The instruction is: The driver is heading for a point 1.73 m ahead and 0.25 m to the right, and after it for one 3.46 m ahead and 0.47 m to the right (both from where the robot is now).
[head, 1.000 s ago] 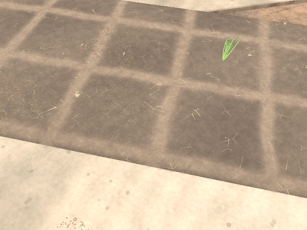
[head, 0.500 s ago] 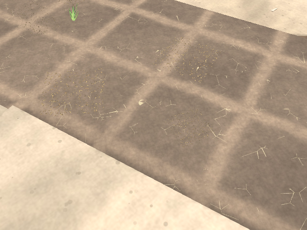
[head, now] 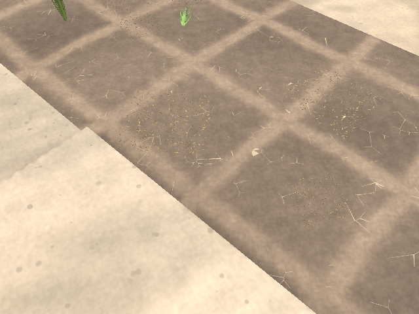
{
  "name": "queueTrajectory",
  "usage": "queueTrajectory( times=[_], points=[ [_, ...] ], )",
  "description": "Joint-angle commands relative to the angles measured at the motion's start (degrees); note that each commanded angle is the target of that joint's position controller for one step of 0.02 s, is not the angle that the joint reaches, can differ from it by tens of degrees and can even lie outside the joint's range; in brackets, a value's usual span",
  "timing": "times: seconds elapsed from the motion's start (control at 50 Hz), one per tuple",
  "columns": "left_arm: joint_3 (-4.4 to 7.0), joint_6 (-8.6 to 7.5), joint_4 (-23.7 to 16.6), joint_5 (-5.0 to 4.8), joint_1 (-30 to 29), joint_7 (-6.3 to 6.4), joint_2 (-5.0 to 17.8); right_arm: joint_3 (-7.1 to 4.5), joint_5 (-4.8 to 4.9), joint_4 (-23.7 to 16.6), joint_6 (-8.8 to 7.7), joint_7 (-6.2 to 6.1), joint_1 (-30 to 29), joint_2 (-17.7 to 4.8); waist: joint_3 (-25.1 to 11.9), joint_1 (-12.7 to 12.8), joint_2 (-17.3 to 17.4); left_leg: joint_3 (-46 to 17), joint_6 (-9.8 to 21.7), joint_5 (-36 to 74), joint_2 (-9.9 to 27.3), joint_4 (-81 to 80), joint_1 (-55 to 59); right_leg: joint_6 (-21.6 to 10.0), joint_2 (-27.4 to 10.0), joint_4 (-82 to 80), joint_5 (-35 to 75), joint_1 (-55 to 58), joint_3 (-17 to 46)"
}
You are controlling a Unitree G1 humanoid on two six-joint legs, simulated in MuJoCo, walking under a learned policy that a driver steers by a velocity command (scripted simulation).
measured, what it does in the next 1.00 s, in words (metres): steps on the spot: right foot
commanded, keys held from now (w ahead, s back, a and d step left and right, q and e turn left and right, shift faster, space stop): no key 1.00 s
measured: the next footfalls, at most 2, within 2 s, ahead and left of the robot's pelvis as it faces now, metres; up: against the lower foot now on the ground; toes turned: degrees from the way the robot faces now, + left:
right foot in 0.04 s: +0.03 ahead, -0.14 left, +0.00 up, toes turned -2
left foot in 1.38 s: +0.13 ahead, +0.10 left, +0.00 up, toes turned +4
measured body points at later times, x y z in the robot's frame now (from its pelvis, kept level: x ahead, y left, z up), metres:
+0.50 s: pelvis +0.01 -0.05 -0.01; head +0.03 -0.05 +0.44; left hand +0.21 +0.20 -0.09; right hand +0.13 -0.32 -0.12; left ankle +0.02 +0.10 -0.74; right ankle -0.01 -0.14 -0.74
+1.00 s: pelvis +0.01 -0.06 +0.00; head +0.02 -0.07 +0.45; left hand +0.14 +0.21 -0.11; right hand +0.12 -0.33 -0.13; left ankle +0.02 +0.10 -0.74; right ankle -0.01 -0.14 -0.74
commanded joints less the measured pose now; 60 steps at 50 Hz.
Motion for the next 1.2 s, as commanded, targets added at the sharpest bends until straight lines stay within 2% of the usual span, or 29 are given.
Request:
queueTrajectory(
  times=[0.02, 0.08, 0.16, 0.36, 0.42, 0.46, 0.48, 0.5, 0.56, 0.62, 0.66, 0.7, 0.72, 0.74, 0.78, 0.82, 0.88, 0.92, 0.94, 0.96, 0.98, 1.0, 1.02, 1.04, 1.1, 1.12, 1.14, 1.16, 1.2],
  points=[
    [0.25, -1.99, -4.3, -1.77, -2.3, -1.13, 4.0, -1.14, 0.45, -2.1, 0.53, 0.87, -1.1, -7.1, -4.4, 1.1, 3.0, -13.8, 10.3, 13.8, 14.3, -1.2, 2.7, -2.6, 0.5, -13.2, 13.3, 5.9, -1.6],
    [0.55, -4.0, -8.0, -2.32, -5.7, -2.15, 9.2, 0.72, -0.42, -1.3, 1.03, 0.84, 6.2, -1.9, -9.6, -2.5, -7.4, -1.1, -4.9, -9.5, 2.4, 6.4, -5.4, -22.7, -17.1, -16.6, 37.1, 16.9, 16.9],
    [-0.24, -3.13, -6.9, -3.34, -8.4, -6.97, 4.6, -0.28, 1.03, 0.7, 3.02, -0.83, 1.8, -6.0, -2.1, -1.5, -3.8, 1.4, -6.4, 0.2, 4.7, 1.7, 1.4, -9.7, -5.7, -13.5, 12.1, 5.9, 6.7],
    [1.21, -3.32, -7.4, -2.25, -9.0, -6.43, 4.6, 0.14, 0.81, 1.9, 2.22, -1.6, 0.9, -5.5, -2.7, 0.6, -2.1, 1.6, -4.8, 5.7, 5.4, 0.7, -2.1, -10.2, -5.1, -9.6, 18.2, 14.7, 4.5],
    [1.57, -3.25, -7.3, -1.97, -9.5, -6.19, 5.0, 0.2, 0.78, 2.2, 2.15, -1.56, 0.6, -5.9, -2.9, 0.8, -1.9, 1.7, -4.7, 6.6, 5.6, 0.5, -2.2, -9.6, -4.4, -8.8, 19.7, 15.7, 3.9],
    [1.15, 2.32, -5.2, -0.89, -5.5, -1.0, 4.2, 0.52, 0.55, 3.0, 5.46, -3.42, 0.6, -3.8, -5.8, 2.3, -1.0, -0.3, -4.4, 17.7, 6.4, 3.0, 3.5, -6.9, -4.9, -8.2, 33.0, 18.0, 2.5],
    [1.68, -1.01, -7.1, -2.38, -9.4, -4.09, 6.0, 0.31, 1.47, 1.5, 2.83, -1.97, 0.1, -5.6, -2.3, 0.1, -2.1, 2.0, -4.8, 8.9, 5.7, 1.6, -0.5, -8.5, -3.4, -7.9, 23.0, 15.3, 2.8],
    [1.11, 1.94, -5.3, -1.18, -8.1, -1.7, 3.3, 0.29, 0.25, 4.3, 5.16, -3.07, 0.1, -4.6, -4.9, 2.4, -0.9, -0.7, -4.4, 15.7, 6.6, 2.3, 2.9, -7.2, -4.7, -9.3, 28.6, 17.7, 2.4],
    [1.96, -1.0, -6.1, -1.79, -10.0, -4.76, 6.3, -0.05, 0.72, 2.5, 3.45, -1.81, 0.2, -6.7, 0.4, -0.5, -2.3, 1.2, -4.8, 3.3, 5.6, -0.1, 0.8, -8.5, -2.5, -11.0, 12.7, 11.1, 2.5],
    [1.19, 3.57, -3.2, -1.24, -7.4, -0.63, 4.3, 0.47, 0.29, 5.7, 6.96, -3.98, 0.4, -4.5, -1.6, 1.4, -0.7, -1.0, -4.5, 16.1, 7.2, 0.9, 6.4, -6.7, -3.5, -12.2, 21.1, 13.7, 2.8],
    [2.32, -1.3, -3.9, -1.38, -11.0, -5.5, 6.0, -0.26, 0.55, 5.6, 3.75, -1.38, 0.2, -7.1, 1.0, -0.9, -1.8, 0.9, -5.2, -2.0, 6.1, -2.1, 3.2, -8.8, -2.8, -14.5, 4.6, 9.9, 3.4],
    [2.67, -2.56, -2.8, -1.14, -10.2, -6.56, 5.5, -0.24, 0.04, 6.6, 3.93, -1.44, 0.1, -6.4, 2.2, -0.6, -1.4, 1.1, -5.0, -2.8, 5.9, -3.1, 3.0, -8.7, -2.8, -16.3, 0.5, 9.3, 3.9],
    [1.6, 0.44, -1.6, -0.59, -8.5, -2.99, 2.7, 0.29, -0.55, 7.9, 5.33, -3.01, -1.2, -4.2, 0.3, 1.8, 0.5, -1.4, -4.3, 12.6, 7.6, -1.2, 5.3, -7.0, -3.7, -15.0, 13.8, 12.6, 3.9],
    [2.49, -1.73, -2.7, -1.94, -9.9, -4.96, 5.6, 0.1, 0.86, 5.6, 4.03, -2.19, -1.3, -5.1, -0.8, -0.9, -1.4, 1.4, -5.1, 3.1, 6.0, -2.2, 4.7, -8.7, -2.9, -14.5, 9.7, 11.9, 3.8],
    [1.82, 2.02, 0.1, -1.1, -5.7, -0.9, 4.5, 0.4, 0.31, 8.5, 5.93, -4.1, -0.7, -4.0, -3.1, 1.6, 0.3, -0.6, -4.3, 17.4, 7.8, -0.1, 7.8, -6.9, -3.7, -13.7, 23.4, 15.8, 3.3],
    [2.54, -1.57, -0.8, -1.78, -9.1, -5.31, 5.7, -0.17, 0.66, 8.2, 3.73, -1.67, -1.6, -6.2, 0.7, -0.5, -1.2, 1.6, -5.4, 1.0, 6.3, -3.1, 4.5, -8.8, -2.5, -15.9, 7.8, 11.8, 3.5],
    [2.86, -2.54, 0.1, -1.7, -8.5, -6.6, 5.4, -0.23, 0.2, 9.5, 4.09, -1.74, -1.5, -5.7, 2.1, -0.4, -1.0, 1.9, -5.4, 0.5, 6.2, -3.9, 4.2, -8.8, -2.8, -17.7, 2.8, 11.2, 4.5],
    [2.88, -2.65, 0.3, -1.77, -8.7, -6.45, 5.1, -0.03, 0.43, 9.7, 3.83, -2.02, -2.5, -5.2, 0.5, -0.2, -0.6, 2.0, -5.3, 3.0, 6.3, -4.0, 4.5, -8.9, -3.0, -16.7, 7.3, 12.9, 4.6],
    [2.34, 0.23, 2.2, -0.59, -6.2, -2.56, 3.7, 0.25, -0.34, 11.9, 4.8, -3.5, -2.4, -3.9, -1.0, 2.4, 0.4, -0.5, -4.4, 16.0, 8.2, -1.8, 6.0, -7.3, -3.9, -15.2, 20.7, 16.0, 3.7],
    [2.84, -1.57, 0.7, -2.05, -7.3, -4.7, 5.9, -0.08, 1.1, 9.4, 3.59, -2.46, -3.2, -5.3, -1.5, -0.2, -0.5, 2.5, -5.1, 7.7, 6.2, -3.5, 5.4, -8.9, -2.5, -14.6, 17.3, 15.3, 3.5],
    [2.36, 0.85, 3.2, -1.02, -5.4, -1.65, 4.3, 0.21, -0.02, 12.9, 4.77, -3.92, -2.5, -4.3, -2.2, 2.5, 0.1, -0.2, -4.5, 17.0, 8.3, -1.3, 6.4, -7.3, -4.0, -14.4, 25.3, 17.9, 3.3],
    [2.73, -1.0, 1.2, -2.18, -6.9, -4.36, 6.1, -0.07, 1.13, 10.1, 3.55, -2.41, -3.4, -5.6, -1.0, -0.2, -0.7, 2.4, -5.2, 7.8, 6.3, -3.5, 5.3, -9.0, -2.2, -14.7, 18.2, 15.2, 3.1],
    [2.29, 1.26, 3.6, -1.12, -5.6, -1.56, 4.2, 0.27, -0.03, 14.1, 5.0, -3.93, -2.3, -4.5, -2.2, 2.4, -0.1, -0.1, -4.6, 16.0, 8.3, -1.6, 6.6, -7.5, -3.9, -14.6, 24.0, 18.0, 3.0],
    [2.63, -0.7, 2.0, -2.17, -6.3, -4.47, 6.0, -0.21, 0.97, 11.3, 3.88, -2.43, -3.2, -6.0, 0.5, -0.3, -0.8, 2.6, -5.4, 6.2, 6.2, -3.7, 5.1, -9.0, -2.0, -15.6, 15.7, 14.2, 3.2],
    [2.78, 3.54, 5.5, -1.15, -3.2, 0.05, 6.8, 0.56, -0.64, 15.5, 6.69, -5.0, -2.3, -4.0, 0.6, 2.9, -4.6, 4.4, -3.6, -2.8, 4.3, 3.0, 3.2, -10.1, -4.3, -19.8, -3.2, 16.4, 6.9],
    [4.89, 0.61, 6.3, 0.75, 3.3, -2.34, 11.4, -1.84, -1.52, 13.4, 4.66, -3.83, -2.5, -10.2, 9.6, 4.1, -5.8, 6.2, -3.7, -19.4, 3.2, 5.8, -7.0, -17.3, -10.4, -26.9, -25.9, 14.0, 14.7],
    [4.25, 2.82, 7.6, -0.79, 1.2, -1.0, 9.5, -0.02, -1.99, 13.7, 5.94, -4.09, -7.8, -4.2, 8.6, 5.9, -9.1, 8.8, -2.8, -14.6, 4.5, 12.0, -9.7, -16.3, -13.0, -28.9, -25.4, 15.6, 18.5],
    [3.47, -0.53, 6.9, 1.7, 6.7, -1.44, 6.4, -0.75, -3.9, 13.3, 3.86, -4.2, -3.9, -5.7, 12.7, 5.6, -7.9, 5.0, -3.0, -18.0, 7.8, 19.2, -14.7, -22.4, -22.2, -33.1, -27.7, 15.9, 26.2],
    [3.73, 1.65, 7.9, -0.66, 2.0, -0.37, 7.0, -0.29, -0.87, 12.1, 4.9, -3.33, -9.0, -3.6, 9.5, 4.4, -6.1, 7.3, -2.0, -13.0, 8.8, 19.7, -15.9, -18.0, -14.9, -31.2, -14.0, 19.5, 18.9]
  ],
)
